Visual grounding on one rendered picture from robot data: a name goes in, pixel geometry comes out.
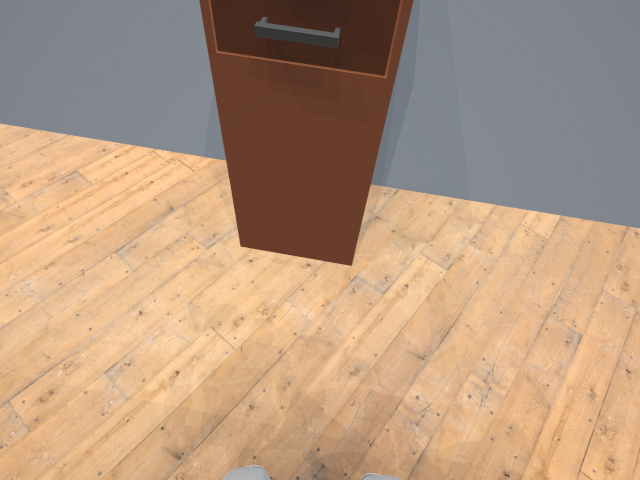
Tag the cabinet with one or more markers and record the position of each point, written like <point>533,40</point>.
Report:
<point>301,143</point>

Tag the handle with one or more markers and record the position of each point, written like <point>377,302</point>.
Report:
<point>295,34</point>

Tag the drawer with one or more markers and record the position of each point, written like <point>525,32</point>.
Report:
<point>366,31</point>

